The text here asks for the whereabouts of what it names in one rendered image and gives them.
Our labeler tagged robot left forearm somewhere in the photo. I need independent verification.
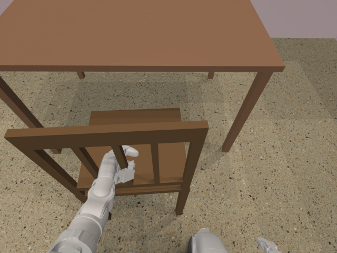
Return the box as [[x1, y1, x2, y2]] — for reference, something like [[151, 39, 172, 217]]
[[47, 177, 115, 253]]

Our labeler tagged chair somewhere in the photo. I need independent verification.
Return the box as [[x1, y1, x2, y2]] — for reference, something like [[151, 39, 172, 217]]
[[4, 108, 209, 220]]

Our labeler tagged right robot hand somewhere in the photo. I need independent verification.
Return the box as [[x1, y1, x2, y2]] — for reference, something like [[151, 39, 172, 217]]
[[257, 237, 282, 253]]

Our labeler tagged robot right shin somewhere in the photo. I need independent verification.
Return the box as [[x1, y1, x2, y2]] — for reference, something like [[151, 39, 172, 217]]
[[198, 228, 210, 233]]

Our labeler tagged table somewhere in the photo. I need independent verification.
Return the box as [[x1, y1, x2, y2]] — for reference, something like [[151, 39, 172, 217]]
[[0, 0, 285, 154]]

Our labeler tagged left robot hand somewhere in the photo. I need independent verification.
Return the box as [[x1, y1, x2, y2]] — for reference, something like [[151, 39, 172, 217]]
[[97, 145, 139, 184]]

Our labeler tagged right robot thigh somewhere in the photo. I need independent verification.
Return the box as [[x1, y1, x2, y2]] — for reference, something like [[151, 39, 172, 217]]
[[192, 232, 229, 253]]

